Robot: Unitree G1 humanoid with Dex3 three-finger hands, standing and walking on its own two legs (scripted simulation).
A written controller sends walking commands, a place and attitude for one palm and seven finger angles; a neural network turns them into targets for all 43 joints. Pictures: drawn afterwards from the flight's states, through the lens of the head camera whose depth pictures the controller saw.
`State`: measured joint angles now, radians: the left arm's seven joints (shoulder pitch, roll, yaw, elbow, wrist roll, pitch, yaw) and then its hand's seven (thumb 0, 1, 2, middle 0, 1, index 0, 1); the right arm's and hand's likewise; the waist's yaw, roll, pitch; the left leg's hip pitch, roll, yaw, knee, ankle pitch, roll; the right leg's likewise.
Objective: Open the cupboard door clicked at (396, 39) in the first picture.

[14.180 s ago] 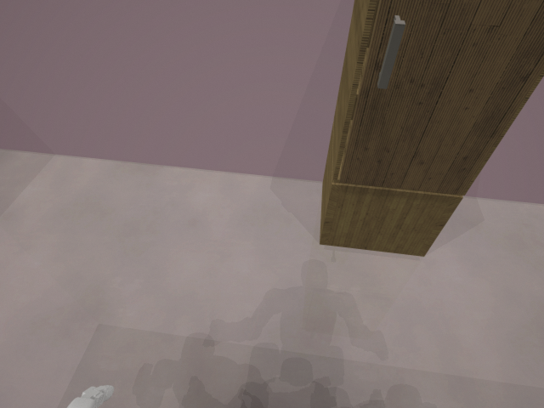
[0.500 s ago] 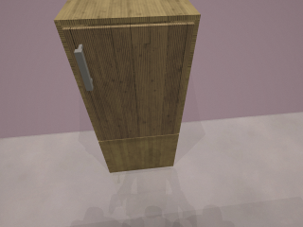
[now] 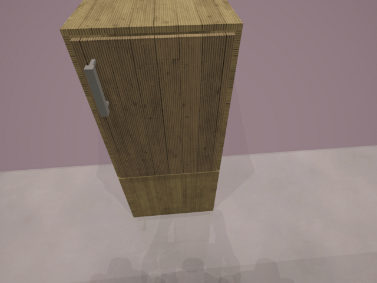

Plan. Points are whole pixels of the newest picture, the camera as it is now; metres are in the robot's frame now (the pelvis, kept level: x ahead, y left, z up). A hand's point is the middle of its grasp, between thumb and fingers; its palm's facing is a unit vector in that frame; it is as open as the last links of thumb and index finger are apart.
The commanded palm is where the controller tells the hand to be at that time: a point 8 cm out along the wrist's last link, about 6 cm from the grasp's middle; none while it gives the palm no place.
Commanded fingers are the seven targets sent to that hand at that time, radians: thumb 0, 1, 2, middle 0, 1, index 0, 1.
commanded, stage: look again from close up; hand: left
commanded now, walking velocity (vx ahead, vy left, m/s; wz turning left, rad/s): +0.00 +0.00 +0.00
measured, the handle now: (99, 88) +0.57 +0.28 +0.12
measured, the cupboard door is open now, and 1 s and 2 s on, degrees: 0 0 0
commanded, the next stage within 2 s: shuffle to correct the standing spot in 0.06 s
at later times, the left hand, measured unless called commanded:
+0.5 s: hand out of the picture +0.02 +0.18 -0.19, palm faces +0.13 -0.98 -0.16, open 7.3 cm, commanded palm none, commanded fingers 0.00 0.90 0.90 -0.20 -0.30 -0.20 -0.30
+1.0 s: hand out of the picture +0.14 +0.18 -0.17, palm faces +0.19 -0.95 -0.23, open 7.2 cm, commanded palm none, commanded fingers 0.00 0.90 0.90 -0.20 -0.30 -0.20 -0.30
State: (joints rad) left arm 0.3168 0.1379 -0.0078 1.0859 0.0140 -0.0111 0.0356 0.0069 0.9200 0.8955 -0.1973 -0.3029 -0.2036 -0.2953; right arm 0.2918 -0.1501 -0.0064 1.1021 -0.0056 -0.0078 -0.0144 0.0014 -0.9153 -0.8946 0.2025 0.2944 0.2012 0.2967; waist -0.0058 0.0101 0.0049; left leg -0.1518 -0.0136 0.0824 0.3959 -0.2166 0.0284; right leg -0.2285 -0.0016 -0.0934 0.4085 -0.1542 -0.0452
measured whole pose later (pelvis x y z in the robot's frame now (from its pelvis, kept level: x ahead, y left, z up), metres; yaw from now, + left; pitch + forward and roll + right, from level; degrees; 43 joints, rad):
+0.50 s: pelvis +0.03 +0.01 -0.01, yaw +4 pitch +0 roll +0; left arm 0.34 0.15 0.05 1.06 0.02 0.02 0.02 0.00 0.91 0.90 -0.20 -0.30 -0.20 -0.30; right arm 0.45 -0.12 -0.03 1.11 -0.02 0.00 -0.02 0.00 -0.91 -0.89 0.20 0.29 0.20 0.30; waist -0.02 -0.03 -0.03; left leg -0.21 0.00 0.09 0.51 -0.28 0.04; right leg -0.27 -0.03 -0.14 0.60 -0.36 -0.04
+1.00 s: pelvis +0.08 +0.00 -0.01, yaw +9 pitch -1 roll +1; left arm 0.14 0.13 0.04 0.98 0.03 0.00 0.05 -0.01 0.94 0.90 -0.20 -0.30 -0.21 -0.30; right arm 0.18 -0.18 -0.07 1.03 0.00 0.03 -0.04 0.00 -0.92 -0.89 0.20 0.29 0.20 0.30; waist 0.01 0.02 0.12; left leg -0.33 -0.01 0.02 0.89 -0.55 -0.03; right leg -0.31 -0.07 -0.10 0.55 -0.22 -0.02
